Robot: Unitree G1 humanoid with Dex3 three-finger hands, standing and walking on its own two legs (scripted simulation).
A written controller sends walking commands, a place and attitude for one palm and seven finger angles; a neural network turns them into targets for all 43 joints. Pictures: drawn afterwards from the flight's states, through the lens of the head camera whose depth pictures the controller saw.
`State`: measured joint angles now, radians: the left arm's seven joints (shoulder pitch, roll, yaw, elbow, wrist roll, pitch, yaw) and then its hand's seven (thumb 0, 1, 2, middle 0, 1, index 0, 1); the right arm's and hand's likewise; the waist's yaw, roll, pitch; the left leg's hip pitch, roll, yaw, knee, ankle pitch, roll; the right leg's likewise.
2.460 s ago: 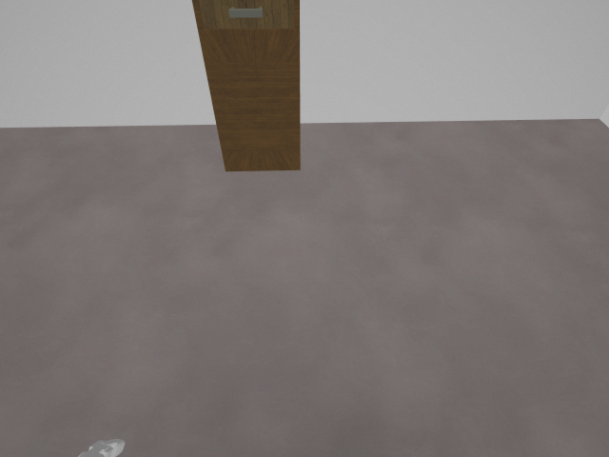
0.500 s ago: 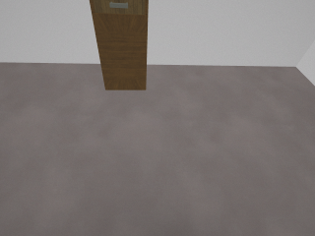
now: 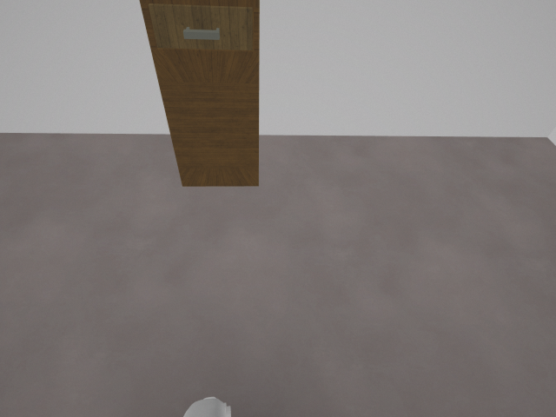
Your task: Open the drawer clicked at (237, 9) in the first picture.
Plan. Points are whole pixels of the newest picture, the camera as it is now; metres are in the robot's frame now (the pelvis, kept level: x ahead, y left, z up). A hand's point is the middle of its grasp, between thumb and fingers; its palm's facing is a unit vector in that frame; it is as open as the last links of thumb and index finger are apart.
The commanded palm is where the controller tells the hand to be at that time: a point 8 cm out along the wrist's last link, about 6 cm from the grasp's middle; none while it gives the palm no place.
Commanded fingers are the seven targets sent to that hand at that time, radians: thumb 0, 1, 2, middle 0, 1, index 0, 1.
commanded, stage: walk to a spot facing it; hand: left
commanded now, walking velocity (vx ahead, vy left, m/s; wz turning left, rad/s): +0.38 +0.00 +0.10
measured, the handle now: (202, 32) +1.28 +0.28 +0.01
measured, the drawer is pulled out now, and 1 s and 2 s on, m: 0.00 0.00 0.00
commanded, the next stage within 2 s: turn to face it in 0.76 s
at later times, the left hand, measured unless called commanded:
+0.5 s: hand (143, 374) +0.23 +0.24 -0.17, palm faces +0.03 -0.99 -0.13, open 7.4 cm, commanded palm none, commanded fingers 0.00 0.90 0.90 -0.20 -0.30 -0.20 -0.30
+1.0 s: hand (205, 246) +0.50 +0.17 -0.16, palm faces -0.05 -0.97 -0.23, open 7.1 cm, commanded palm none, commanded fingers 0.00 0.90 0.90 -0.20 -0.30 -0.20 -0.30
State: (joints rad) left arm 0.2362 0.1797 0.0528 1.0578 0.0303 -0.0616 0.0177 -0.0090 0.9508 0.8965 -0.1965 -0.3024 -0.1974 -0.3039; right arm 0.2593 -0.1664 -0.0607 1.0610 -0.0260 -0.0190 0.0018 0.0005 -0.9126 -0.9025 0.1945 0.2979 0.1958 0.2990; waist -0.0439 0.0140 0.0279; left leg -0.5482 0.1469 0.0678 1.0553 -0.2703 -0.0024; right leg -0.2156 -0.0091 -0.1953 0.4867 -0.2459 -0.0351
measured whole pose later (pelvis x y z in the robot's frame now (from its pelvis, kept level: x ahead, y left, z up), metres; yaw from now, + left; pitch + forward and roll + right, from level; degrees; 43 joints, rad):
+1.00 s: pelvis +0.41 -0.01 +0.00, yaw -4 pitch -2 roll -1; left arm 0.19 0.16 0.05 1.05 0.02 -0.07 0.03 -0.02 0.96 0.90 -0.20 -0.30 -0.20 -0.30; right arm 0.27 -0.15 -0.05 1.08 -0.02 -0.02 -0.02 0.00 -0.91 -0.90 0.20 0.30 0.20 0.30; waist -0.05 0.04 0.05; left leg -0.53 0.14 0.05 1.07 -0.29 -0.03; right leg -0.22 0.00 -0.19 0.47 -0.22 -0.07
